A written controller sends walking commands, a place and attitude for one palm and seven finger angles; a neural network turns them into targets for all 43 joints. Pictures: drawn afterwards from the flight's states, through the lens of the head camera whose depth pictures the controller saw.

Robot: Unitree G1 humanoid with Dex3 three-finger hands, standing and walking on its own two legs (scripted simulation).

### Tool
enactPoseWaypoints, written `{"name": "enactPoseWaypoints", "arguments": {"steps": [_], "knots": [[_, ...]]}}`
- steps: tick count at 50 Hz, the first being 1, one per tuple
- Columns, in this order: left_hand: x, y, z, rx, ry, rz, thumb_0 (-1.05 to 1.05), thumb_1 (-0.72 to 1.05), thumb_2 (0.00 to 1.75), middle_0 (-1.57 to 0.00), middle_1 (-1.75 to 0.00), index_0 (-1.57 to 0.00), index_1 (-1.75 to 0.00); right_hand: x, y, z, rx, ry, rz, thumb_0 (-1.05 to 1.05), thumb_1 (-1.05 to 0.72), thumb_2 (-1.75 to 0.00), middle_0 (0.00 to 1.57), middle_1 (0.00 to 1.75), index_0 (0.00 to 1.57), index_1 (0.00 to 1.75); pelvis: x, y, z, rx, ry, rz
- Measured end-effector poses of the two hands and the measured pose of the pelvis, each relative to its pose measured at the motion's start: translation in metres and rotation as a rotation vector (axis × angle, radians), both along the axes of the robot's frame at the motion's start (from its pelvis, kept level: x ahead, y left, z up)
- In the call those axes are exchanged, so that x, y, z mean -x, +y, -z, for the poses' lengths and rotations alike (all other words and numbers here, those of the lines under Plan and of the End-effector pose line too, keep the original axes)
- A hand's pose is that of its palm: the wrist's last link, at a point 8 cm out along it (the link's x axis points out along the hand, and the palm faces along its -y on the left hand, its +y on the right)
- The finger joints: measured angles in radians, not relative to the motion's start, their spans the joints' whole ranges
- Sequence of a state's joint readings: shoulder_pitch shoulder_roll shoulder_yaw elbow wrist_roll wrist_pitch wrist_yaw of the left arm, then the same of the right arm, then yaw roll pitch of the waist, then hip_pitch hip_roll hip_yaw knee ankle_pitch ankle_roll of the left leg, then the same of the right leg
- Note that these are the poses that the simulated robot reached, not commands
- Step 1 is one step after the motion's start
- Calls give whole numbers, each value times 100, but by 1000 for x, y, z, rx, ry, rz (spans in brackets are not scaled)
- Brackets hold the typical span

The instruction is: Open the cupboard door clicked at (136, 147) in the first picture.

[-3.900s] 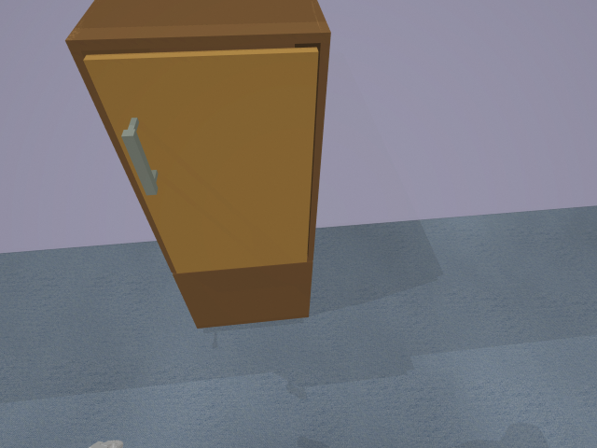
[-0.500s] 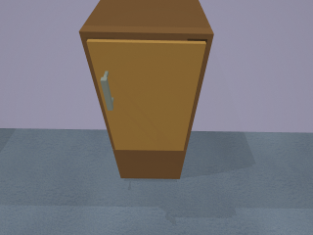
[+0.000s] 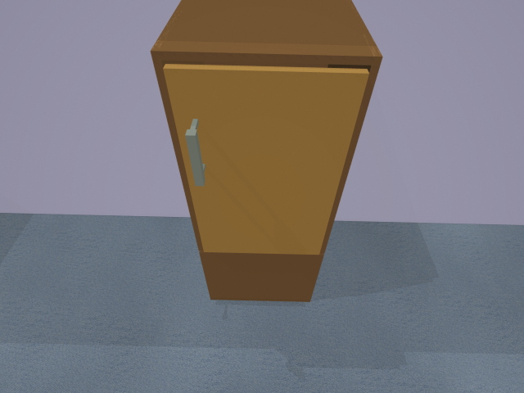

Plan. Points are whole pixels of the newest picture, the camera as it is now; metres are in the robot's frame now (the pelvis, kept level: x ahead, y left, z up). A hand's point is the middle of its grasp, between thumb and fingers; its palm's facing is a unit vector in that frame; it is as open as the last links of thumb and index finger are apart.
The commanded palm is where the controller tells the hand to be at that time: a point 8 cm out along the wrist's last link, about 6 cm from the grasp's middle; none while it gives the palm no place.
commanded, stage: look again from close up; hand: left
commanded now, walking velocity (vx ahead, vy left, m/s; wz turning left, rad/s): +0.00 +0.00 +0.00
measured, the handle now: (197, 153) +0.55 +0.17 +0.05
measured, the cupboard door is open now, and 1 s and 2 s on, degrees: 0 0 0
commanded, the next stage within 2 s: raise the hand with hooked fingers in 0.04 s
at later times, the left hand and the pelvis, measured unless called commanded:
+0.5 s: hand (162, 362) +0.18 +0.16 -0.04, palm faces +0.01 -1.00 -0.01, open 8.2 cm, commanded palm +0.14 +0.24 -0.04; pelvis -0.02 -0.02 -0.07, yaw +1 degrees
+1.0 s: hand (126, 331) +0.20 +0.22 +0.00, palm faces +0.07 -1.00 -0.05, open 11.2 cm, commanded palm +0.17 +0.26 +0.00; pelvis -0.02 -0.03 -0.06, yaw +1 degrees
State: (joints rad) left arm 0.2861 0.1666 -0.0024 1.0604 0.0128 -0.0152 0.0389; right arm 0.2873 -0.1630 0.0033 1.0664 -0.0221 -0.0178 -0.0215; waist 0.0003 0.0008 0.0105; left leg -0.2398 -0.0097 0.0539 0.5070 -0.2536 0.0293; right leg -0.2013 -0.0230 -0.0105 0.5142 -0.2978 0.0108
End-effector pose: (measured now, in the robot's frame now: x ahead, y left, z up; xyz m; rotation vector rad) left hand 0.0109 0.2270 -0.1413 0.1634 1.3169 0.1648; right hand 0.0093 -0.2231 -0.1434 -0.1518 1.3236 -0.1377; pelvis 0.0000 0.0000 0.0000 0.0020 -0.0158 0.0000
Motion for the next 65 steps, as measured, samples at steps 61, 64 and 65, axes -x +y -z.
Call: {"name": "enactPoseWaypoints", "arguments": {"steps": [61,64,65], "knots": [[-183,62,-151,91,-1298,134,0,-16,45,-28,-98,-28,-99,-121,-41,-30,156,-629,-118,1,-90,-90,20,30,20,30,18,-11,51,39,190,-27],[-188,69,-159,86,-1310,135,0,-23,42,-29,-102,-28,-103,-133,-29,-37,137,-664,-140,1,-90,-90,20,30,20,30,17,-7,48,44,179,-31],[-190,72,-161,85,-1312,136,0,-25,41,-29,-104,-28,-105,-137,-24,-39,130,-675,-146,1,-90,-90,20,30,20,30,16,-6,47,46,177,-32]]}}
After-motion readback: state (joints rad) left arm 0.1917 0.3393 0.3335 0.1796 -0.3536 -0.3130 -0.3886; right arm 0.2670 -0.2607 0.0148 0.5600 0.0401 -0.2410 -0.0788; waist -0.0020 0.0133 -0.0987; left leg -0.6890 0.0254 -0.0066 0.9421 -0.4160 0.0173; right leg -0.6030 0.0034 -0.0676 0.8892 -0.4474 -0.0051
